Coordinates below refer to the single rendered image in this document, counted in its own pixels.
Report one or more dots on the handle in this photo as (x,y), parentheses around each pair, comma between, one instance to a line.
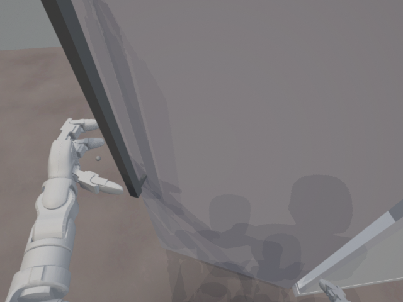
(64,20)

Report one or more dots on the right robot hand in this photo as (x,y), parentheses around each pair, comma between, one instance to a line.
(335,293)

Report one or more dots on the left robot forearm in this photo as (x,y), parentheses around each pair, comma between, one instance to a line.
(44,273)

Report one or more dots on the left robot hand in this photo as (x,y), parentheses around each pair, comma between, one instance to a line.
(66,151)

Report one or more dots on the fridge door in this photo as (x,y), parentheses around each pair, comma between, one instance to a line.
(270,131)

